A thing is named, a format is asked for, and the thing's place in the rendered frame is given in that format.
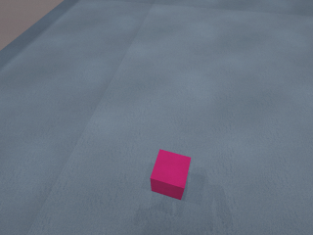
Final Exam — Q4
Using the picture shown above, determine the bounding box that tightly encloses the carton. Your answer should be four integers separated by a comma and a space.
150, 149, 191, 200

